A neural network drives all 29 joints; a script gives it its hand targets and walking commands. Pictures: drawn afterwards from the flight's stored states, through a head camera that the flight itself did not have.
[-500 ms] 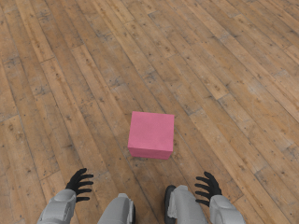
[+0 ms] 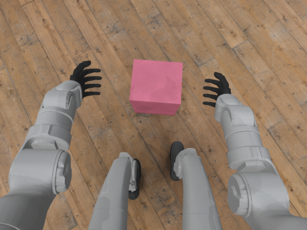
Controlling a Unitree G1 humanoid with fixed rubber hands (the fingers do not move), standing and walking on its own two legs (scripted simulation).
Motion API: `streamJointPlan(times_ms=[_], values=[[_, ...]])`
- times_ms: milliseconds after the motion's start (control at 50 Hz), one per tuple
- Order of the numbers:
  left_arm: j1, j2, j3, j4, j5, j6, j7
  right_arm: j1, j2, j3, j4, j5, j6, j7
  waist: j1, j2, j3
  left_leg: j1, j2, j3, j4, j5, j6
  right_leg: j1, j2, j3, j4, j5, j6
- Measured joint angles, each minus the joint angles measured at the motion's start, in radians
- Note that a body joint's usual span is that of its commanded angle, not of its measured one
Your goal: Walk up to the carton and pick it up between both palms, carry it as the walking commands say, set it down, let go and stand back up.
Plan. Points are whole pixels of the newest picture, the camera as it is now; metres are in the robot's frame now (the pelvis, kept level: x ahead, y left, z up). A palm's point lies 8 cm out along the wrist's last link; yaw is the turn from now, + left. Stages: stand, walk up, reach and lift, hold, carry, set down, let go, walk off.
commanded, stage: reach and lift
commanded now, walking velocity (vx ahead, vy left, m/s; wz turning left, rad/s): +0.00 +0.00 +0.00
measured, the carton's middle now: (156, 90) +0.58 +0.01 -0.53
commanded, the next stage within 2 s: none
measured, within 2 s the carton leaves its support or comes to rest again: neither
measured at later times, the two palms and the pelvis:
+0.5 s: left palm (91, 37) +0.60 +0.20 -0.11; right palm (222, 56) +0.56 -0.19 -0.13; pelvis +0.05 -0.01 +0.00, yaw +4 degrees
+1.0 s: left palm (97, 61) +0.58 +0.22 -0.23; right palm (206, 69) +0.56 -0.17 -0.23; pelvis +0.05 +0.02 -0.06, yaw +8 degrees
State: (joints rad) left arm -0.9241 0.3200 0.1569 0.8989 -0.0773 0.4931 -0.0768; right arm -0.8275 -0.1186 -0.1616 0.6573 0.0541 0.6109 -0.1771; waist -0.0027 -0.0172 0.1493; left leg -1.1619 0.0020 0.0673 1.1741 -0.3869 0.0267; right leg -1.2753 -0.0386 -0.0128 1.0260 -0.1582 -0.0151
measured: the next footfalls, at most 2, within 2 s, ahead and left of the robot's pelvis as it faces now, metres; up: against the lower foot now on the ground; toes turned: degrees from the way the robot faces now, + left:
none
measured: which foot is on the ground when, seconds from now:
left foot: down 0.00-1.00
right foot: down 0.00-1.00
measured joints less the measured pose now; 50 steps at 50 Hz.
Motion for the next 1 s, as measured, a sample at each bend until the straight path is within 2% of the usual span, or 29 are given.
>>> streamJointPlan(times_ms=[80, 180, 220, 280, 340, 420, 480, 560, 600, 640, 680, 720, 780, 820, 860, 900, 920, 960, 1000], values=[[-0.117, 0.032, 0.003, 0.055, -0.016, -0.004, 0.018, -0.146, -0.024, -0.036, 0.103, -0.013, -0.028, -0.025, -0.017, -0.003, 0.028, -0.05, -0.009, -0.025, 0.004, 0.016, -0.007, -0.034, -0.002, -0.015, 0.001, -0.017, -0.005], [-0.213, 0.034, -0.01, 0.078, -0.022, -0.061, 0.05, -0.236, -0.061, -0.087, 0.201, -0.005, -0.127, -0.022, -0.039, 0.015, 0.005, -0.133, -0.041, -0.055, -0.007, 0.038, -0.014, -0.101, 0.01, 0.001, -0.01, 0.026, 0.003], [-0.264, 0.038, -0.019, 0.121, -0.023, -0.093, 0.055, -0.268, -0.069, -0.088, 0.235, -0.005, -0.169, -0.02, -0.047, 0.023, -0.007, -0.167, -0.052, -0.062, -0.001, 0.035, -0.016, -0.133, 0.01, 0.008, -0.002, 0.039, 0.008], [-0.322, 0.056, -0.022, 0.167, -0.022, -0.133, 0.055, -0.306, -0.054, -0.106, 0.228, -0.011, -0.22, -0.017, -0.058, 0.036, -0.028, -0.218, -0.053, -0.066, 0.003, 0.027, -0.018, -0.187, 0.011, 0.006, 0.008, 0.022, 0.007], [-0.346, 0.068, -0.005, 0.161, -0.009, -0.182, 0.051, -0.325, -0.036, -0.116, 0.215, -0.03, -0.271, -0.018, -0.071, 0.036, -0.055, -0.263, -0.05, -0.061, 0.002, 0.015, -0.02, -0.24, 0.015, 0.01, 0.017, 0.009, 0.004], [-0.39, 0.074, 0.055, 0.104, 0.023, -0.25, 0.044, -0.337, -0.041, -0.138, 0.138, -0.038, -0.325, -0.018, -0.073, 0.028, 0.01, -0.248, -0.044, -0.055, -0.003, -0.008, -0.021, -0.238, 0.021, 0.017, 0.029, -0.016, 0.001], [-0.44, 0.093, 0.105, 0.077, 0.038, -0.274, 0.025, -0.349, -0.067, -0.122, 0.04, -0.021, -0.325, -0.024, -0.064, 0.015, 0.115, -0.199, -0.038, -0.046, -0.013, -0.023, -0.019, -0.199, 0.029, 0.025, 0.029, -0.032, 0.001], [-0.469, 0.161, 0.101, -0.02, 0.006, -0.265, 0.011, -0.41, -0.114, -0.092, -0.094, 0.018, -0.305, -0.029, -0.071, 0.015, 0.378, -0.056, -0.047, -0.051, -0.021, -0.045, -0.016, -0.062, 0.022, 0.024, 0.04, -0.066, 0.002], [-0.425, 0.169, 0.097, -0.078, -0.013, -0.252, 0.011, -0.395, -0.115, -0.077, -0.127, 0.039, -0.292, -0.029, -0.073, 0.009, 0.389, -0.067, -0.051, -0.048, -0.012, -0.058, -0.014, -0.078, 0.019, 0.029, 0.058, -0.084, 0.003], [-0.362, 0.16, 0.073, -0.181, -0.047, -0.226, 0.034, -0.352, -0.101, -0.082, -0.196, 0.063, -0.273, -0.032, -0.075, 0.003, 0.382, -0.086, -0.059, -0.049, -0.004, -0.065, -0.012, -0.1, 0.015, 0.033, 0.076, -0.095, 0.005], [-0.327, 0.157, 0.032, -0.255, -0.086, -0.236, 0.05, -0.321, -0.08, -0.094, -0.24, 0.053, -0.288, -0.034, -0.087, -0.006, 0.378, -0.104, -0.071, -0.06, 0.01, -0.066, -0.007, -0.116, 0.01, 0.036, 0.098, -0.102, 0.014], [-0.332, 0.146, 0.017, -0.26, -0.079, -0.257, 0.053, -0.323, -0.06, -0.122, -0.201, 0.025, -0.315, -0.019, -0.103, -0.015, 0.374, -0.119, -0.08, -0.083, 0.02, -0.073, -0.011, -0.122, 0.01, 0.034, 0.107, -0.106, 0.024], [-0.357, 0.108, -0.025, -0.257, -0.045, -0.271, 0.072, -0.315, -0.063, -0.174, -0.171, 0.019, -0.361, 0.021, -0.114, 0.007, 0.374, -0.163, -0.095, -0.131, 0.05, -0.054, -0.022, -0.137, 0.017, 0.028, 0.112, -0.087, 0.031], [-0.37, 0.072, -0.053, -0.238, -0.014, -0.281, 0.094, -0.306, -0.083, -0.2, -0.139, 0.022, -0.403, 0.048, -0.106, 0.038, 0.373, -0.207, -0.099, -0.16, 0.094, -0.018, -0.037, -0.154, 0.03, 0.025, 0.121, -0.056, 0.026], [-0.37, 0.035, -0.064, -0.229, 0.017, -0.285, 0.124, -0.297, -0.102, -0.234, -0.117, 0.021, -0.437, 0.07, -0.084, 0.066, 0.372, -0.251, -0.097, -0.174, 0.141, 0.021, -0.053, -0.171, 0.044, 0.022, 0.128, -0.036, 0.018], [-0.364, 0.014, -0.079, -0.235, 0.027, -0.273, 0.156, -0.296, -0.125, -0.262, -0.098, 0.024, -0.449, 0.087, -0.065, 0.084, 0.372, -0.267, -0.096, -0.171, 0.169, 0.007, -0.057, -0.179, 0.046, 0.024, 0.141, -0.057, 0.022], [-0.367, 0.017, -0.09, -0.229, 0.018, -0.265, 0.165, -0.302, -0.138, -0.26, -0.082, 0.027, -0.446, 0.091, -0.064, 0.087, 0.371, -0.263, -0.098, -0.165, 0.177, -0.033, -0.048, -0.184, 0.043, 0.03, 0.159, -0.087, 0.033], [-0.388, 0.038, -0.101, -0.193, -0.005, -0.245, 0.168, -0.324, -0.158, -0.232, -0.043, 0.036, -0.428, 0.094, -0.071, 0.084, 0.36, -0.27, -0.104, -0.15, 0.211, -0.143, -0.004, -0.206, 0.036, 0.042, 0.213, -0.172, 0.073], [-0.431, 0.073, -0.083, -0.136, -0.009, -0.247, 0.167, -0.372, -0.156, -0.211, 0.018, 0.038, -0.433, 0.095, -0.085, 0.065, 0.345, -0.331, -0.108, -0.131, 0.289, -0.144, 0.005, -0.273, 0.038, 0.059, 0.296, -0.182, 0.1]])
